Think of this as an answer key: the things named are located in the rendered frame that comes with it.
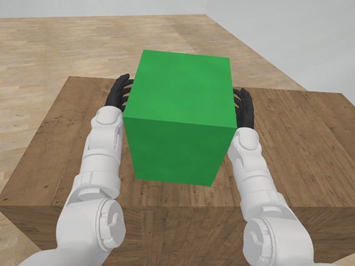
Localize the left robot forearm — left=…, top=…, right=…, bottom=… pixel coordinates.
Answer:
left=56, top=106, right=123, bottom=239

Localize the robot right hand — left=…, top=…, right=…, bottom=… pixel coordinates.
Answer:
left=233, top=88, right=254, bottom=130

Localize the left robot upper arm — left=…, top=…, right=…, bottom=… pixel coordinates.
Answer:
left=18, top=198, right=126, bottom=266

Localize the right robot forearm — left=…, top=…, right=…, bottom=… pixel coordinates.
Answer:
left=228, top=127, right=314, bottom=256

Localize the pedestal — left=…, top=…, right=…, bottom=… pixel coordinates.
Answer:
left=0, top=76, right=355, bottom=266

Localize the robot left hand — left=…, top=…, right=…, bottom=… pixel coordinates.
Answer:
left=104, top=74, right=134, bottom=112

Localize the right robot upper arm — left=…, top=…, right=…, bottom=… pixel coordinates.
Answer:
left=243, top=216, right=339, bottom=266

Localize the carton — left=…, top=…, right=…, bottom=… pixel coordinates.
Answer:
left=123, top=50, right=237, bottom=186

